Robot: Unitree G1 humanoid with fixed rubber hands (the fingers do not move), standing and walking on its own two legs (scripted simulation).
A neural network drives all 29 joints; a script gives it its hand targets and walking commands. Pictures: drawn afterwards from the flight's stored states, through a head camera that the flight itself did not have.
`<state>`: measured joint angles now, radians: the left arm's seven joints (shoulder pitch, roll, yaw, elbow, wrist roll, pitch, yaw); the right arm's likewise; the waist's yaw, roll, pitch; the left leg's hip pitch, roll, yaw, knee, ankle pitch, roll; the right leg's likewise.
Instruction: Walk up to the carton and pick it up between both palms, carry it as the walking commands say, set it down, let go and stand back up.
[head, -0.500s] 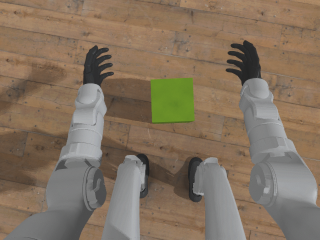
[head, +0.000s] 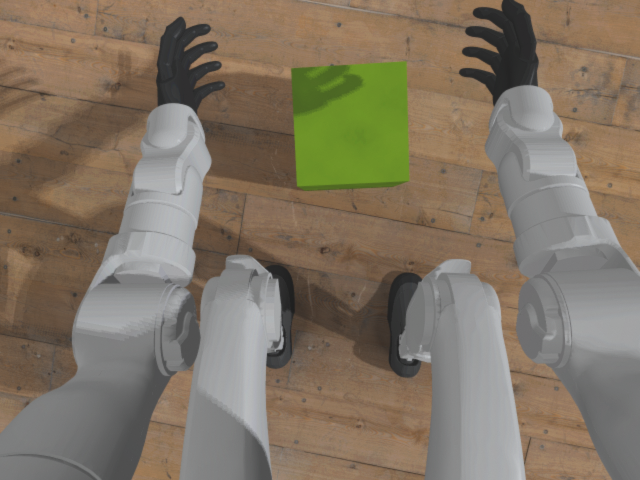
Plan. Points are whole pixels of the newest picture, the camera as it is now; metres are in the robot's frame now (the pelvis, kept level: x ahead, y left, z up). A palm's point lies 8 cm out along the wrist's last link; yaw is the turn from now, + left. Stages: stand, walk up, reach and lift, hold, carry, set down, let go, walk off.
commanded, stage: reach and lift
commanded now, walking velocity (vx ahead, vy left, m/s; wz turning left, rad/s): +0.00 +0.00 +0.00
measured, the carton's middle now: (348, 135) +0.50 -0.01 -0.39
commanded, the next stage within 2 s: none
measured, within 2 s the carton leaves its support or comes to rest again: neither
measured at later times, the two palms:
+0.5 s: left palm (213, 125) +0.49 +0.19 -0.27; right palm (466, 117) +0.50 -0.17 -0.28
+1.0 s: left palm (224, 122) +0.50 +0.19 -0.30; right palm (457, 116) +0.51 -0.16 -0.30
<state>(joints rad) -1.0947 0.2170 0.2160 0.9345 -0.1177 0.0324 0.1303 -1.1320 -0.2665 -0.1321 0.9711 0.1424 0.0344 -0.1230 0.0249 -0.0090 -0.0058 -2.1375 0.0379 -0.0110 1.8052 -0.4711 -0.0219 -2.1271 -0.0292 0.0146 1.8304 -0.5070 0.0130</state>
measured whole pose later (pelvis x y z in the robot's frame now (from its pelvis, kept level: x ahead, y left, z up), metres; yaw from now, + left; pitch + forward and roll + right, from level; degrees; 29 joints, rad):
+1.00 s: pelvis -0.01 +0.00 -0.11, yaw +0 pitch +41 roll +0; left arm -1.44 0.34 -0.01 1.33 -0.33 -0.10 0.12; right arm -1.44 -0.35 0.06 1.28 0.29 -0.08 -0.12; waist 0.02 0.01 0.29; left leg -2.38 0.03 -0.03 2.14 -0.47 -0.02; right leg -2.37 -0.02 0.03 2.17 -0.51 0.02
